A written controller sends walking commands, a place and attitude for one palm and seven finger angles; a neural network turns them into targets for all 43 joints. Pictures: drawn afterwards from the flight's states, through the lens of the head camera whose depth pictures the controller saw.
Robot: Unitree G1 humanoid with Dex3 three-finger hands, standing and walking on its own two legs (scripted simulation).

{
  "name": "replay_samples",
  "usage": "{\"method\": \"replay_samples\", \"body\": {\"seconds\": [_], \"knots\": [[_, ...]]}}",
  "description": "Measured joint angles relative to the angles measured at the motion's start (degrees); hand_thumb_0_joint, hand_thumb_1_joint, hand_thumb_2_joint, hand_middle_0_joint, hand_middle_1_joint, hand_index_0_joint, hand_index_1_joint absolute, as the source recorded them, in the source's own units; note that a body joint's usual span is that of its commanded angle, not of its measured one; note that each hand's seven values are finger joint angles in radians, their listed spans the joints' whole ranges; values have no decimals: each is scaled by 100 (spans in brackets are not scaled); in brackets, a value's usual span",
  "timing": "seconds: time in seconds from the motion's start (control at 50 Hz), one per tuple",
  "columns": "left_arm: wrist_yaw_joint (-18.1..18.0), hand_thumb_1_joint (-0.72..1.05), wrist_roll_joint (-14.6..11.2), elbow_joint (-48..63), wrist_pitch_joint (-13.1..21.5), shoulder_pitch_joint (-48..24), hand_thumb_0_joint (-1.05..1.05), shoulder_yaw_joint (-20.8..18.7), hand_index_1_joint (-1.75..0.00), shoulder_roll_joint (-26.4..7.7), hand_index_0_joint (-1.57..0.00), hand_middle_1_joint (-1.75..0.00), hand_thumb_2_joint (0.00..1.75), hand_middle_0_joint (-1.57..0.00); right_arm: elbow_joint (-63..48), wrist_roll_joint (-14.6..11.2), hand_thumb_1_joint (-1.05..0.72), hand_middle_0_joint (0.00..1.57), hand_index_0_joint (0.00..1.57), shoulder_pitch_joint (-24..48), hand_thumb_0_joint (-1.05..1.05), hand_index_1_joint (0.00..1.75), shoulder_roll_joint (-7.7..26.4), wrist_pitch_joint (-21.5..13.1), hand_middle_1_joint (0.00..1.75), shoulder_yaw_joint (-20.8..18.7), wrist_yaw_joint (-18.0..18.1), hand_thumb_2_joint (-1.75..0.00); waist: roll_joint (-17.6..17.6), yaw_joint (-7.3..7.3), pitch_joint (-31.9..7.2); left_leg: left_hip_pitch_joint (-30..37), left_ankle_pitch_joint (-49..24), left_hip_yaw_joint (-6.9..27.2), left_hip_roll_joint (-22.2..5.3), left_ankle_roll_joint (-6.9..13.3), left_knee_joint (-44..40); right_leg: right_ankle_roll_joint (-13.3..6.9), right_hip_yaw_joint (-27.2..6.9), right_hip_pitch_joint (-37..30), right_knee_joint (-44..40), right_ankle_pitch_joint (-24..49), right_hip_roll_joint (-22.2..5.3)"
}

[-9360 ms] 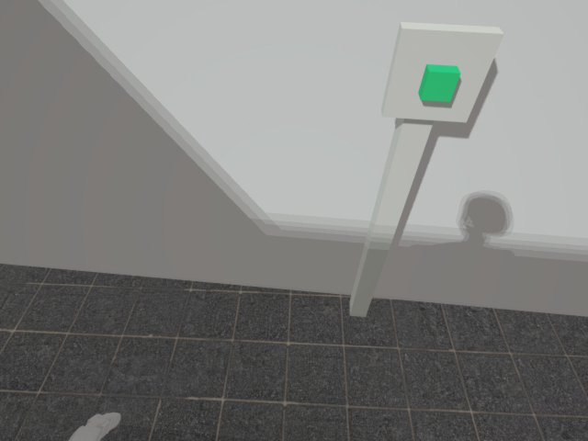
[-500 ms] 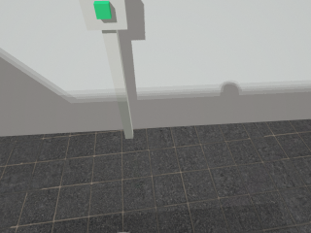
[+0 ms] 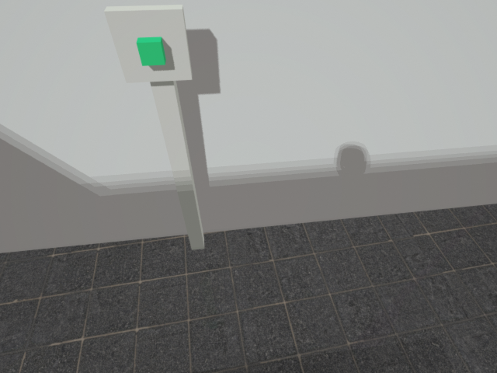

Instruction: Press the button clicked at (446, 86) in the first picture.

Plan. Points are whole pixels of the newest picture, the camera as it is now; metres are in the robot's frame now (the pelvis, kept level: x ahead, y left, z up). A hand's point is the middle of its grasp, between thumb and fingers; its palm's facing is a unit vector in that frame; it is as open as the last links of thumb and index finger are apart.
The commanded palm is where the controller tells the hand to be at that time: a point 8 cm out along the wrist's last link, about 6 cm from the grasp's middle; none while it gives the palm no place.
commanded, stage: take the last steps up to it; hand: left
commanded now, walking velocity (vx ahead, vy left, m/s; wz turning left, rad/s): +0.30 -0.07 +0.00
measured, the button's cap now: (151, 50) +0.74 +0.24 +0.17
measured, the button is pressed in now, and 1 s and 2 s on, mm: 0 0 0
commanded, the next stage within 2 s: come to a stop and stand still in 0.54 s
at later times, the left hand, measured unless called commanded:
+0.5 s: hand out of the picture +0.08 +0.12 -0.18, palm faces +0.14 -0.98 -0.13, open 7.3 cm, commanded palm none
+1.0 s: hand (158, 308) +0.29 +0.20 -0.18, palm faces +0.05 -0.98 -0.20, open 7.4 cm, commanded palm none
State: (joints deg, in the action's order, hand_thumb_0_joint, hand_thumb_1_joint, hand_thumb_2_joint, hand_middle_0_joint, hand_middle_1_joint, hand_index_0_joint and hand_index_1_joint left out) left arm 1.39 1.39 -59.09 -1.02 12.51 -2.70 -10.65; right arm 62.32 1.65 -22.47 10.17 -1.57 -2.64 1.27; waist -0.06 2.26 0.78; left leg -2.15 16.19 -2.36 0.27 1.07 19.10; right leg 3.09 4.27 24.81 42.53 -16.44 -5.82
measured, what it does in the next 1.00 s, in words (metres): walks ahead: right foot, then left foot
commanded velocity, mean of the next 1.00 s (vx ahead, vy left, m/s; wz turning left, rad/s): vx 0.08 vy -0.06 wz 0.02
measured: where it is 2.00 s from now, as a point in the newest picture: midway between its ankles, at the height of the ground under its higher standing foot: outside the picture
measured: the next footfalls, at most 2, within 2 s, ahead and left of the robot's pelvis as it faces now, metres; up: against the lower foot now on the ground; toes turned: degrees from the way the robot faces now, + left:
right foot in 0.08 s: +0.12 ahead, -0.15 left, +0.00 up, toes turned -7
left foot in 0.56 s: +0.31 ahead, +0.10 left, +0.00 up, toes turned +11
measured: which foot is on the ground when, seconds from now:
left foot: down 0.00-0.08, up 0.10-0.54, down 0.56-1.00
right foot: up 0.00-0.06, down 0.08-0.56, up 0.58-1.00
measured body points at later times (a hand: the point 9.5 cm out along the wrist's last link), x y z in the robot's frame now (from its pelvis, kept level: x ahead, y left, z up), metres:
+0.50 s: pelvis +0.16 -0.02 -0.01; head +0.16 -0.01 +0.44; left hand +0.08 +0.17 -0.17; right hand +0.25 -0.25 -0.15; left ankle +0.26 +0.10 -0.72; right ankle +0.08 -0.14 -0.74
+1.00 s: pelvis +0.23 +0.01 +0.00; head +0.24 +0.03 +0.45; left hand +0.28 +0.25 -0.16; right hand +0.25 -0.22 -0.15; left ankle +0.27 +0.09 -0.74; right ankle +0.23 -0.15 -0.67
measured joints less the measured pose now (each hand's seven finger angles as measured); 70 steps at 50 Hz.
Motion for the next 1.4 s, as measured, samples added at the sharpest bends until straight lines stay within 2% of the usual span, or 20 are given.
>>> {"method": "replay_samples", "body": {"seconds": [0.08,0.14,0.18,0.24,0.38,0.52,0.56,0.58,0.62,0.66,0.7,0.82,0.92,1.0,1.1,1.16,1.2,1.26,1.34,1.4], "knots": [[13,91,-6,77,199,-184,1,1,-30,38,-19,-29,90,-20,217,-4,-91,20,20,-315,1,30,9,26,30,-10,-9,-89,115,98,44,-93,571,2,-172,-214,674,-154,161,-592,-1130,361,157],[-59,91,-23,68,428,-288,1,26,-30,144,-19,-29,90,-20,384,-60,-91,20,20,-334,1,29,17,120,30,-2,-46,-89,276,50,140,-898,1183,122,-324,-90,2739,-458,346,-712,-893,244,292],[-108,91,-48,44,471,-170,0,45,-30,221,-20,-29,90,-20,416,-62,-91,20,20,-263,1,29,21,181,30,-32,-81,-89,272,-28,90,-1492,983,83,-348,-38,3906,-495,406,-973,-1060,122,324],[-252,94,-78,-54,480,99,0,-19,-30,223,-20,-30,90,-21,296,-29,-91,20,20,-18,1,29,40,213,30,-85,-116,-89,252,-100,-9,-2211,348,-18,-497,-97,4516,-488,446,-1397,-1556,212,401],[-250,94,-22,-466,488,760,0,106,-30,330,-20,-30,90,-20,-144,-18,-91,19,20,716,1,29,41,165,30,-149,-188,-89,281,-161,-87,-2955,-436,-110,-740,-305,3670,-455,520,-2070,-2261,208,550],[-248,92,6,-723,477,1204,0,151,-30,471,-20,-30,90,-20,-305,-52,-92,19,20,1293,1,29,-73,53,30,-69,-233,-89,102,-485,65,-2433,-413,-360,-616,-232,1968,-194,567,-2442,-2072,-325,468],[-251,91,-16,-783,442,1331,1,149,-30,484,-20,-30,90,-20,-345,-38,-91,19,20,1396,1,29,-109,-48,30,-31,-215,-89,4,-536,112,-2070,-645,-475,-480,-65,1481,-89,523,-2380,-1586,-677,339],[-250,91,-42,-823,397,1326,1,144,-30,478,-20,-30,90,-20,-359,-19,-91,20,20,1463,1,29,-151,-116,30,-17,-190,-89,-90,-540,171,-2049,-589,-547,-405,124,1589,-117,462,-2176,-1027,-832,202],[-251,91,-68,-857,294,1264,1,165,-30,476,-20,-30,90,-20,-395,-31,-91,20,20,1528,1,29,-206,-197,30,43,-139,-89,-122,-553,262,-1928,-315,-669,-396,323,1762,-196,166,-1544,549,-1295,173],[-246,91,-59,-864,228,1159,1,157,-30,444,-20,-30,90,-20,-381,-52,-91,20,20,1482,1,29,-271,-209,30,79,-87,-89,-96,-504,253,-1665,-232,-758,-399,346,1581,-223,68,-954,1669,-1265,168],[-247,91,-46,-807,193,993,1,123,-30,380,-19,-30,90,-20,-426,-141,-94,20,20,1425,-2,30,-286,-263,30,-18,28,-89,-114,-418,225,-1403,-329,-833,-337,340,1233,-166,35,-500,1998,-913,90],[-323,91,-21,-332,9,388,1,-36,-30,108,-19,-29,90,-20,-262,-115,-96,20,21,1219,-3,30,-170,-86,30,36,138,-89,-215,-315,124,-1072,-561,-825,-182,393,612,39,-225,151,1651,-134,67],[-325,91,12,-55,-174,69,0,-156,-30,-83,-19,-29,90,-20,-136,-78,-94,20,20,998,-1,30,-243,100,30,31,158,-89,-238,-246,101,-1086,-522,-797,-264,334,636,101,-358,276,1893,-174,204],[-332,91,1,52,-241,-96,0,-151,-30,-121,-19,-29,90,-20,-113,-55,-92,20,20,852,0,30,-291,142,30,0,136,-89,-157,-133,158,-1185,-525,-795,-360,256,708,94,-322,52,1526,-376,238],[-332,91,-31,111,-182,-253,0,-47,-30,17,-19,-29,90,-20,-64,-35,-91,20,20,717,1,30,-256,191,30,-62,61,-89,66,-3,225,-1429,-558,-792,-441,126,871,-13,-144,-605,121,-581,224],[-339,91,-27,121,-30,-239,0,21,-30,114,-19,-29,90,-20,0,-82,-91,20,20,598,1,30,-226,225,30,-97,9,-89,148,-11,171,-1657,-489,-808,-460,-12,1170,-131,-70,-1172,-1138,-6,226],[-361,91,-19,40,40,-218,0,98,-30,267,-19,-29,90,-20,52,-119,-91,20,20,577,1,30,-144,313,30,-113,-5,-89,352,14,178,-1742,67,-584,-470,-134,1420,-261,-8,-1194,-1134,-86,325],[-403,94,-23,-8,88,-116,0,114,-30,299,-20,-30,90,-20,86,-113,-91,20,20,510,1,29,-130,435,30,-103,-18,-89,390,-16,46,-1824,733,-272,-353,-219,1929,-391,24,-1235,-1254,-23,356],[-407,94,-42,-131,106,-55,0,122,-30,271,-20,-30,90,-21,145,-111,-91,20,20,496,1,29,-167,418,30,-53,-10,-89,340,-51,-56,-1607,627,-73,-364,-279,2098,-480,94,-1279,-1359,81,442],[-404,94,-64,-216,121,-23,0,125,-30,279,-20,-30,90,-21,184,-111,-91,20,20,504,1,29,-174,365,30,-16,14,-89,355,-82,-100,-1201,241,4,-430,-294,1522,-512,201,-1217,-1277,68,557]]}}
